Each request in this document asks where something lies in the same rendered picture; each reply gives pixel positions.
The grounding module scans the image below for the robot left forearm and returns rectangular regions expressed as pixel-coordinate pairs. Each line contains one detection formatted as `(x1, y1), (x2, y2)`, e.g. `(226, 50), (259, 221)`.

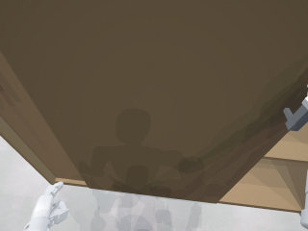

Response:
(23, 218), (51, 231)

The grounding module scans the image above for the handle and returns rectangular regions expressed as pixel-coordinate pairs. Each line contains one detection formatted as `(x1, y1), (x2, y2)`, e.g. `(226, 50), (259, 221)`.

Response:
(283, 105), (308, 131)

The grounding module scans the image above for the wardrobe door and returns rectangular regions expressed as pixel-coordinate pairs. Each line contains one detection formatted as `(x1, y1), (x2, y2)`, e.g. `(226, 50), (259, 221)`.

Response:
(0, 51), (84, 181)
(0, 0), (308, 204)

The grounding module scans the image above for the left robot hand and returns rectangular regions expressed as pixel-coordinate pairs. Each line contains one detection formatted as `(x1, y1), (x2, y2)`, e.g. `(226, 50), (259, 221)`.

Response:
(30, 181), (69, 227)

